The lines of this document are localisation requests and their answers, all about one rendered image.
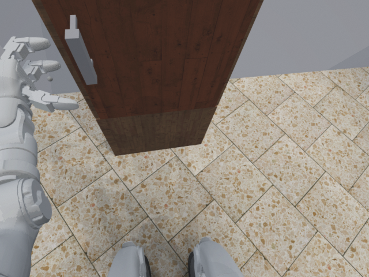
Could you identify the right robot thigh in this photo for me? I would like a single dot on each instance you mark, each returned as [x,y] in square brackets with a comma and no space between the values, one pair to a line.
[214,261]

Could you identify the handle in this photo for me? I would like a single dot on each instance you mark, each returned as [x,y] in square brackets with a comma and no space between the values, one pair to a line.
[78,49]

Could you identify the robot left upper arm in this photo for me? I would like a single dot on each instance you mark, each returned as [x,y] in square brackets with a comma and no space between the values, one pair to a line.
[24,208]

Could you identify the left robot hand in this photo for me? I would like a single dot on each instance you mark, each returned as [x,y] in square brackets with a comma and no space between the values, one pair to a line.
[14,78]

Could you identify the right robot shin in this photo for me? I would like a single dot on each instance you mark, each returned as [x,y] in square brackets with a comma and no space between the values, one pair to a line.
[203,239]

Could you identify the left robot forearm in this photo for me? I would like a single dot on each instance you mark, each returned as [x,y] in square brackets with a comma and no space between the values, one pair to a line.
[18,147]

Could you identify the cupboard door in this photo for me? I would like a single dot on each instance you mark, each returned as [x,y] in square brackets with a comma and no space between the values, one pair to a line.
[155,56]

